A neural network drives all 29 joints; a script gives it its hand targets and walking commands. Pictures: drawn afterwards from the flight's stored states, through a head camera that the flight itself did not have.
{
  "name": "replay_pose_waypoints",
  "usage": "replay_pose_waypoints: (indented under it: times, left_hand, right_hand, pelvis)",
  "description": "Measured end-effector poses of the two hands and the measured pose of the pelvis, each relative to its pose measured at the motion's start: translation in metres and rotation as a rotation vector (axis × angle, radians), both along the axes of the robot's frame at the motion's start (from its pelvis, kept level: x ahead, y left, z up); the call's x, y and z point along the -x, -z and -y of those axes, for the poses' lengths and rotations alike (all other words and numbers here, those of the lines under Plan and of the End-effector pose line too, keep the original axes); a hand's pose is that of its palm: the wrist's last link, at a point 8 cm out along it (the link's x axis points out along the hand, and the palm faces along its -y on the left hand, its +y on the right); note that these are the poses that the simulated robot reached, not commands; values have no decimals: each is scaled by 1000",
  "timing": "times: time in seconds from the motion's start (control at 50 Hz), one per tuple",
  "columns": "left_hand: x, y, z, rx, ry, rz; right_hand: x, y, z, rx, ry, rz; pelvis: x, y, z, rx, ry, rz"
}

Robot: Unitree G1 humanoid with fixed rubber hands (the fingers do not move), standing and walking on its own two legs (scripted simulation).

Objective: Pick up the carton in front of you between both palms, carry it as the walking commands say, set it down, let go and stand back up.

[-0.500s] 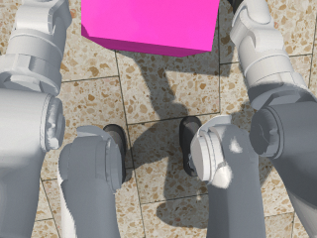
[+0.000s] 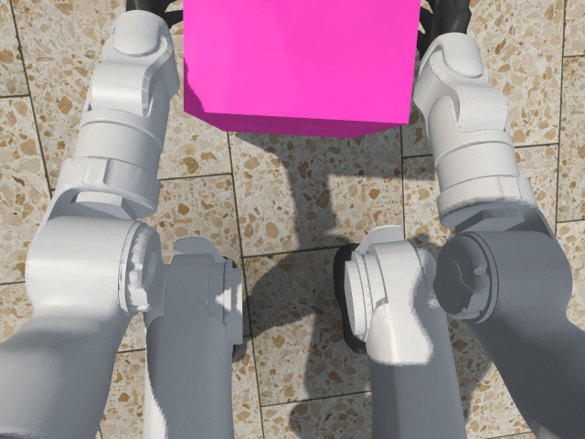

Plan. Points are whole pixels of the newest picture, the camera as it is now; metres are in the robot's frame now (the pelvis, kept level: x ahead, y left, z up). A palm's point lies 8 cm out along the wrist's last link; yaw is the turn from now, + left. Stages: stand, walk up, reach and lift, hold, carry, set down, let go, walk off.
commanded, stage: reach and lift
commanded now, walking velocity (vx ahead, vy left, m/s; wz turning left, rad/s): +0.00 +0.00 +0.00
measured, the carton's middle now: (296, 44) +0.54 -0.01 -0.21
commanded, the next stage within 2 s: none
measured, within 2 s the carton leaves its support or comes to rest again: neither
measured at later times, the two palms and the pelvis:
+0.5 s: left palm out of the picture +0.49 +0.15 +0.06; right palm out of the picture +0.48 -0.15 +0.06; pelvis -0.02 -0.01 +0.12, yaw +2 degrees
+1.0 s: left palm out of the picture +0.45 +0.15 +0.21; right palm out of the picture +0.44 -0.15 +0.22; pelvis +0.03 -0.01 +0.25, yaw +2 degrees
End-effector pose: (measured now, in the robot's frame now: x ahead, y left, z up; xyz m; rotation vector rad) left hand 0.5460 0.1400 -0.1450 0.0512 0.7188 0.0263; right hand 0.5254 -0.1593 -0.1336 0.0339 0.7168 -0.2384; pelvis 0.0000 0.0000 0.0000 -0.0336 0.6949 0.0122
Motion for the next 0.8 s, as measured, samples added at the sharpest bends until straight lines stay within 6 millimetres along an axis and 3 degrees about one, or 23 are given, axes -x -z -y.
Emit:
replay_pose_waypoints:
  times: [0.16, 0.26, 0.48, 0.8]
  left_hand:
    - [21, -94, -8, 20, -53, 45]
    - [35, -139, -7, 15, -55, 17]
    - [50, -198, -5, 12, -63, 28]
    - [79, -292, -9, 30, -98, 26]
  right_hand:
    - [18, -84, -8, -30, -12, 52]
    - [33, -126, -7, -22, -23, 22]
    - [44, -186, -4, -17, -35, 33]
    - [66, -283, -8, -22, -49, 32]
  pelvis:
    - [7, -33, 5, -7, -17, -33]
    - [13, -63, 7, -7, -21, -46]
    - [17, -112, 7, -16, -10, -61]
    - [-14, -191, 7, -17, -17, 17]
